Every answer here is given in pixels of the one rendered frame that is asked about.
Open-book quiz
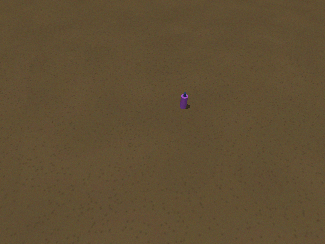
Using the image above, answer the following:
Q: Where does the bottle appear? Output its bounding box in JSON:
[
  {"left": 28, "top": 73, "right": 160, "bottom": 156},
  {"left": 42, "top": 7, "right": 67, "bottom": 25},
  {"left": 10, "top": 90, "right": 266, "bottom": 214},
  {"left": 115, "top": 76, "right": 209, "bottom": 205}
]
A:
[{"left": 180, "top": 92, "right": 188, "bottom": 109}]

